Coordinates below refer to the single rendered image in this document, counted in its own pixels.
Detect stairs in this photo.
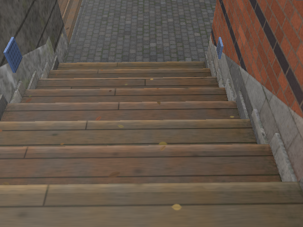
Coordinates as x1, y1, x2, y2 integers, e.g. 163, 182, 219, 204
0, 61, 282, 185
58, 0, 82, 43

